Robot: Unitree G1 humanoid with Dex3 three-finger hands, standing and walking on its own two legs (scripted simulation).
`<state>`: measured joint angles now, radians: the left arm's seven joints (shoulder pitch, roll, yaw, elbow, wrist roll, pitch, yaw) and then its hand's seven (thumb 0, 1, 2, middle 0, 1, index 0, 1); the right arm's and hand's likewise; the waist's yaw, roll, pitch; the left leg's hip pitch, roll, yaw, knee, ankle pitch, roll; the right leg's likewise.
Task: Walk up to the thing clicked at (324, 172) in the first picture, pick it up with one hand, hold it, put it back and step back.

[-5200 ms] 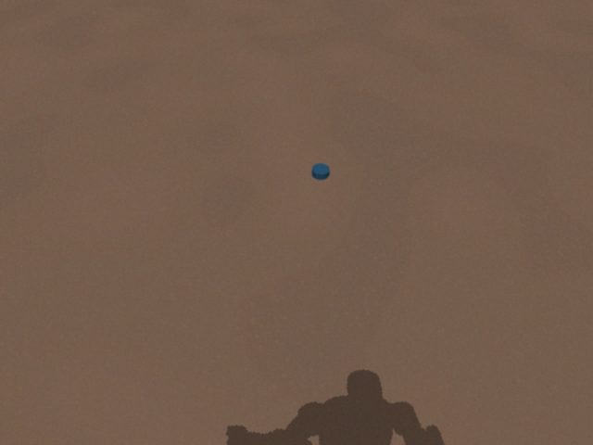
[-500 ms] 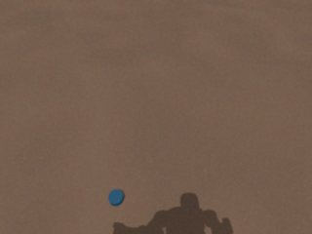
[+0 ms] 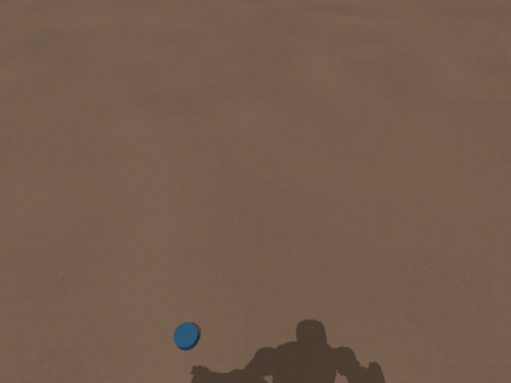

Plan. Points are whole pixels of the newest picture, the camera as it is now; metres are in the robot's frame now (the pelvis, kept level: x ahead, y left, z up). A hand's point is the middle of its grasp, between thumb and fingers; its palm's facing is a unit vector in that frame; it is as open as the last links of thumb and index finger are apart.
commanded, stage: walk up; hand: left
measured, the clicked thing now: (186, 336) +0.45 +0.27 -0.76
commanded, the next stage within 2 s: stand in 0.36 s
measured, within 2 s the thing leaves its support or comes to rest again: neither
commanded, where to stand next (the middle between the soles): +0.08 +0.03 m, yaw +1 degrees
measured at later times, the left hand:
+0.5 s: hand out of the picture +0.10 +0.25 -0.15, palm faces -0.03 -0.93 -0.35, open 7.4 cm
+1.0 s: hand out of the picture +0.07 +0.24 -0.15, palm faces -0.03 -0.94 -0.34, open 7.4 cm
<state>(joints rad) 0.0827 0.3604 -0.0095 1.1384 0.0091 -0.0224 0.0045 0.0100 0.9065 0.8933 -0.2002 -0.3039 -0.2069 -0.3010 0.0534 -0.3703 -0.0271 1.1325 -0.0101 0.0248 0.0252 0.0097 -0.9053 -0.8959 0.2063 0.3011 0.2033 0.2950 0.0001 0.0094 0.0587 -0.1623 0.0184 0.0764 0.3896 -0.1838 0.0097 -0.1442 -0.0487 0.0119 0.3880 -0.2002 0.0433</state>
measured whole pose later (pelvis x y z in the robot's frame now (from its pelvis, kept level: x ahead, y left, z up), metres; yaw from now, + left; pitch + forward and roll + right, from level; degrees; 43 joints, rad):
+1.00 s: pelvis +0.00 -0.01 +0.00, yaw +0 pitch -3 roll +0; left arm 0.12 0.35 -0.01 1.13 0.01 0.00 -0.01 0.01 0.91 0.89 -0.20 -0.30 -0.21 -0.30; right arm 0.08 -0.35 -0.01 1.16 -0.01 0.00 0.01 0.01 -0.91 -0.90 0.21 0.30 0.20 0.30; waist -0.01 0.00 0.06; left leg -0.12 0.04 0.07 0.32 -0.15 -0.01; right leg -0.11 -0.03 0.00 0.32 -0.17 0.02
